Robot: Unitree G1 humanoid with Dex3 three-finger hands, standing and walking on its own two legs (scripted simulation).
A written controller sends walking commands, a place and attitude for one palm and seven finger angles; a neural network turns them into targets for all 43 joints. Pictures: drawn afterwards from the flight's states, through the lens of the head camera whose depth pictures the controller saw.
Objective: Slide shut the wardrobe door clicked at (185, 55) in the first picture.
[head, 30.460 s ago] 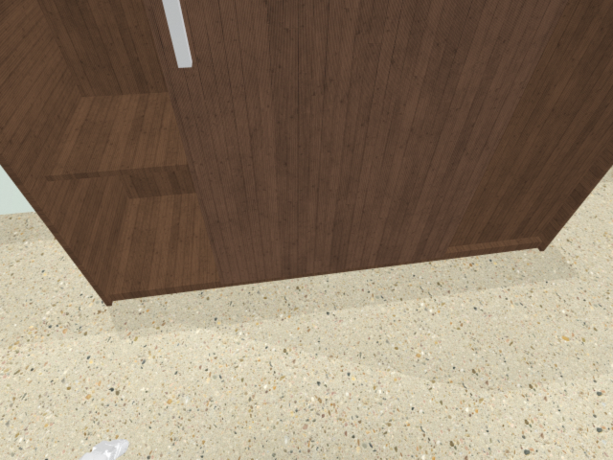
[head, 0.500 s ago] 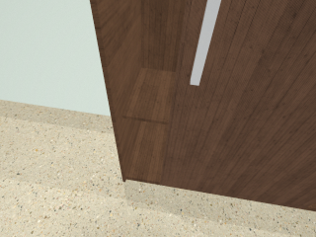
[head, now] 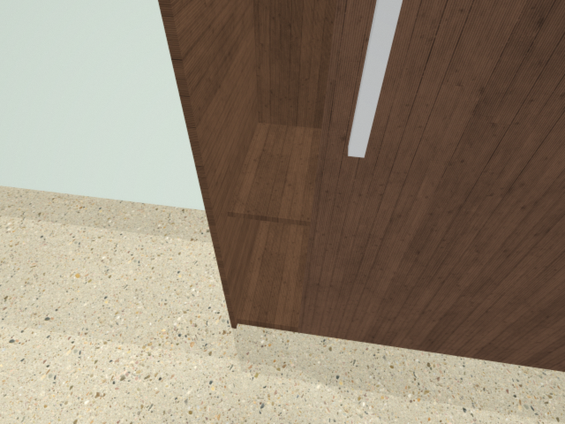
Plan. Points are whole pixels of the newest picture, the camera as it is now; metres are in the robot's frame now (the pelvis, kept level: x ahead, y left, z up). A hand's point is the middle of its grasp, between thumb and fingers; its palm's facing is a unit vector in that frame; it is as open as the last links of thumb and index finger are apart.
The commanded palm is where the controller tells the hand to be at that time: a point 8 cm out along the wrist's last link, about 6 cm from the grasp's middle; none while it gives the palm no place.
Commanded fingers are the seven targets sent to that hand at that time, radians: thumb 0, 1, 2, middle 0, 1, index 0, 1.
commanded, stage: come to a stop and stand still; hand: right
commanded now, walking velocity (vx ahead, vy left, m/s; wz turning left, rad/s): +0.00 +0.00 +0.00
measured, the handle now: (369, 77) +0.52 -0.09 +0.25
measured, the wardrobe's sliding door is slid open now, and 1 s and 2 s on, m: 0.23 0.23 0.23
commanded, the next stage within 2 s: look again from close up in 0.44 s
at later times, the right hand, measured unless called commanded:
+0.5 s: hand out of the picture +0.01 -0.15 -0.17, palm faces +0.03 +0.98 -0.17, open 7.3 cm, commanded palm none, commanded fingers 0.00 -0.90 -0.90 0.20 0.30 0.20 0.30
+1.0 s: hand out of the picture +0.01 -0.13 -0.17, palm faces +0.05 +0.99 -0.16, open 7.4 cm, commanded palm none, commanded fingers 0.00 -0.90 -0.90 0.20 0.30 0.20 0.30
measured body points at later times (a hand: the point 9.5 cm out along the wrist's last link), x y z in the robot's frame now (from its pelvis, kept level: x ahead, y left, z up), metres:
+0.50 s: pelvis +0.02 +0.01 +0.00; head +0.02 +0.01 +0.45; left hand +0.02 +0.23 -0.16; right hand +0.01 -0.20 -0.16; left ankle +0.00 +0.14 -0.74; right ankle +0.01 -0.09 -0.74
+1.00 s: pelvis +0.03 +0.02 +0.00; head +0.03 +0.02 +0.45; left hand +0.02 +0.24 -0.16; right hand +0.01 -0.19 -0.16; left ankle +0.00 +0.14 -0.74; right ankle +0.01 -0.09 -0.74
